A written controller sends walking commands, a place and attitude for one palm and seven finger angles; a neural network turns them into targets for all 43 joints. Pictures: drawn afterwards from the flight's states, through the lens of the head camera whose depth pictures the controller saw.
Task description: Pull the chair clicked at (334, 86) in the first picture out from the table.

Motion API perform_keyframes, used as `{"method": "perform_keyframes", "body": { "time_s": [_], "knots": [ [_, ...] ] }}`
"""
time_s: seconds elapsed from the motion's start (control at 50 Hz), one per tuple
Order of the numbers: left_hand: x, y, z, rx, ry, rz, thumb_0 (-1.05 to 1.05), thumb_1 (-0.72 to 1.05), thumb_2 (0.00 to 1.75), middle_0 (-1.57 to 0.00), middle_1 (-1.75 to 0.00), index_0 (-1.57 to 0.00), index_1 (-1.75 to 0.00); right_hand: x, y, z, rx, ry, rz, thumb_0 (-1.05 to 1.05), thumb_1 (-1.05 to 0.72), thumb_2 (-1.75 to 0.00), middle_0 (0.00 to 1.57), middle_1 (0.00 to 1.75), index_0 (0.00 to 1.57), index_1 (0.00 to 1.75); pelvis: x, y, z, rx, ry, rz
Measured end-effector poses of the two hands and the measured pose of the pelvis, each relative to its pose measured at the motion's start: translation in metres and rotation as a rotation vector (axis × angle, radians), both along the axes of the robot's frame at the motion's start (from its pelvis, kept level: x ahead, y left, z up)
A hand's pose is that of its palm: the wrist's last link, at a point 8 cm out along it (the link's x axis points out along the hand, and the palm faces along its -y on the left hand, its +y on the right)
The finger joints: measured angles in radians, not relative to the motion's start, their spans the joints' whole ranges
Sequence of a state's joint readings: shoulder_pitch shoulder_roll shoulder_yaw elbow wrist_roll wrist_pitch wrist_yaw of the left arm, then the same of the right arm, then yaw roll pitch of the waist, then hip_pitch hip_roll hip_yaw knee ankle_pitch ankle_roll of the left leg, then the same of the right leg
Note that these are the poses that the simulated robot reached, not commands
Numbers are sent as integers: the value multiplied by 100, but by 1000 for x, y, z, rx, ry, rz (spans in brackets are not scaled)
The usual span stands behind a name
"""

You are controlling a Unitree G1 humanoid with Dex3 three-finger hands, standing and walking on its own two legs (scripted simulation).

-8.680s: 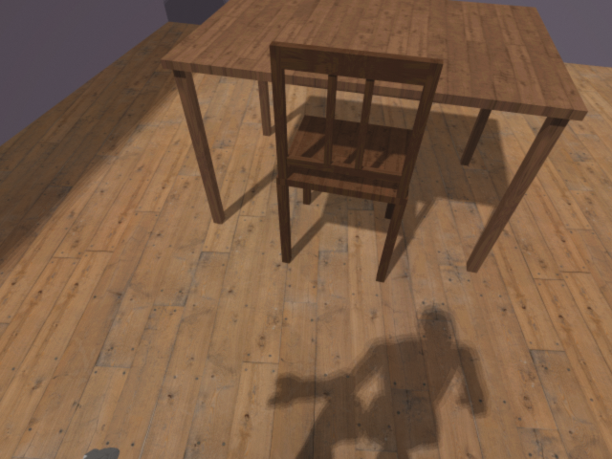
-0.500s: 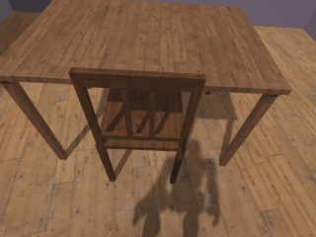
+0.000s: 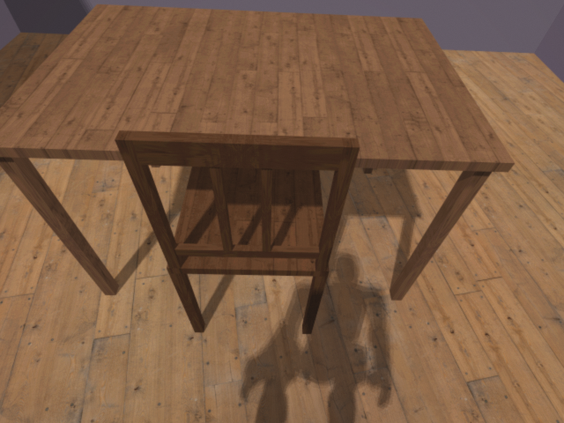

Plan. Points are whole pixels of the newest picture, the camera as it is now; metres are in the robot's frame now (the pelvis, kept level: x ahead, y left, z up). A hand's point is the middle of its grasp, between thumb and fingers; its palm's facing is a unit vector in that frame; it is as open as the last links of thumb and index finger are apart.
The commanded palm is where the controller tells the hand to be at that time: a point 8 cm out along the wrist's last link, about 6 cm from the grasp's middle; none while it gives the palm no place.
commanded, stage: look again from close up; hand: left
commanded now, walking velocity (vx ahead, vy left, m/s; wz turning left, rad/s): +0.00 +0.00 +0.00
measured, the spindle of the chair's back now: (222, 211) +0.52 +0.16 -0.09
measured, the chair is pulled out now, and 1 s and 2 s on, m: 0.00 0.00 0.00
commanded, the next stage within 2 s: shuffle to correct the standing spot in 0.28 s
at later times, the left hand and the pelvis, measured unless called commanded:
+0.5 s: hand out of the picture +0.00 +0.16 -0.18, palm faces +0.03 -0.99 -0.16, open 7.4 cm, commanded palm none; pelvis +0.02 -0.01 +0.00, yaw +0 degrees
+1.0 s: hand out of the picture +0.05 +0.11 -0.19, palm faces +0.08 -0.99 -0.14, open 7.4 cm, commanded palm none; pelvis +0.08 -0.04 -0.01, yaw +1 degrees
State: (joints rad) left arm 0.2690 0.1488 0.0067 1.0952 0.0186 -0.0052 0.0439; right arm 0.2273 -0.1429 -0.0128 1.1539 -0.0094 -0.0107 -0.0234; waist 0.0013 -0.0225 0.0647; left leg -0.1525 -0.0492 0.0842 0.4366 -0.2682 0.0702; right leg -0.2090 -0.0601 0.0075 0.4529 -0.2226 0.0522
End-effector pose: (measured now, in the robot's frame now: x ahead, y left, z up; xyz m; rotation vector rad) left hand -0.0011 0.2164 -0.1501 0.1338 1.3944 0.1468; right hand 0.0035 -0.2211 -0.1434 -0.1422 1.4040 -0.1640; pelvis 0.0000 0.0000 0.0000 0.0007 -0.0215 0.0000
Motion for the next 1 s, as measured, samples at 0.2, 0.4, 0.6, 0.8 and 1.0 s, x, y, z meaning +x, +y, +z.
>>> {"method": "perform_keyframes", "body": {
  "time_s": [0.2,0.4,0.6,0.8,1.0],
  "knots": [
    [0,-4,1,-3,19,5,0,91,90,-20,-30,-20,-30,0,0,-1,7,20,0,1,-92,-89,20,30,20,30,5,-2,1,1,5,0],
    [0,-8,1,-10,30,12,0,91,90,-20,-30,-20,-30,2,1,0,8,28,0,1,-92,-89,20,30,20,30,10,-4,1,0,4,1],
    [6,-17,-1,-19,57,17,0,91,90,-20,-30,-20,-30,3,-2,-4,27,54,-23,0,-91,-89,20,30,20,30,31,-14,-1,14,13,4],
    [24,-45,-5,-12,67,77,0,90,90,-20,-30,-20,-30,26,-30,-14,8,108,-13,0,-90,-89,20,30,20,30,63,-39,-11,-13,24,28],
    [47,-59,-8,-50,80,70,0,90,90,-20,-30,-20,-30,100,-41,-3,-41,-34,21,1,-93,-89,20,30,20,30,79,-35,-5,4,16,9]
  ]
}}
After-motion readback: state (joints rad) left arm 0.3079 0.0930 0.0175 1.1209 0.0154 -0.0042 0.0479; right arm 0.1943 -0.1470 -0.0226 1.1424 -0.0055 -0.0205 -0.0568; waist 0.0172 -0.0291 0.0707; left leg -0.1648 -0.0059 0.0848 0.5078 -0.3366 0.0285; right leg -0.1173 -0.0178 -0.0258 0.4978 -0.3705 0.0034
